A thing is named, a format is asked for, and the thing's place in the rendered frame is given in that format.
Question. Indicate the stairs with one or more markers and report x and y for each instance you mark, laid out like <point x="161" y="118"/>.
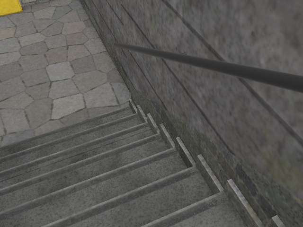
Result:
<point x="108" y="170"/>

